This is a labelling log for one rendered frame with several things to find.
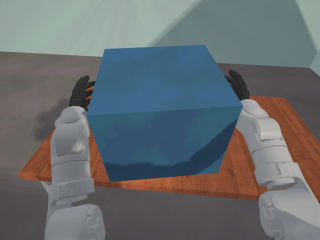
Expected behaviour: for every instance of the right robot upper arm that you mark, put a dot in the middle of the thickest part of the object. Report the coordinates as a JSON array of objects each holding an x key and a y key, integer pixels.
[{"x": 290, "y": 214}]

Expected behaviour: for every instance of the left robot upper arm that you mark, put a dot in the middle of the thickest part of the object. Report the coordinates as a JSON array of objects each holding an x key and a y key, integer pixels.
[{"x": 83, "y": 222}]

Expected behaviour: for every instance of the carton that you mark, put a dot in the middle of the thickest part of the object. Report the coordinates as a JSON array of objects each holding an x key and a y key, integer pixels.
[{"x": 158, "y": 112}]

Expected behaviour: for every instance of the table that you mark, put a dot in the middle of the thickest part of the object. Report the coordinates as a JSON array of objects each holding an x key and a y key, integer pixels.
[{"x": 235, "y": 179}]

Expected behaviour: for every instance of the robot left forearm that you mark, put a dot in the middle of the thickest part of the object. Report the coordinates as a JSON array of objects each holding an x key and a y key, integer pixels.
[{"x": 70, "y": 156}]

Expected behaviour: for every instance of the robot left hand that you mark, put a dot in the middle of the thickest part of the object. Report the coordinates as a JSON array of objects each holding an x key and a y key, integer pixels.
[{"x": 79, "y": 93}]

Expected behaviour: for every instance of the robot right forearm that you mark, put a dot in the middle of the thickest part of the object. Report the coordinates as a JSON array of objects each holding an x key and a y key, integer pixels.
[{"x": 274, "y": 167}]

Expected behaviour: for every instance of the robot right hand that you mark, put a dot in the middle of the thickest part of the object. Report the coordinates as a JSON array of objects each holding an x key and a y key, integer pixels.
[{"x": 238, "y": 85}]

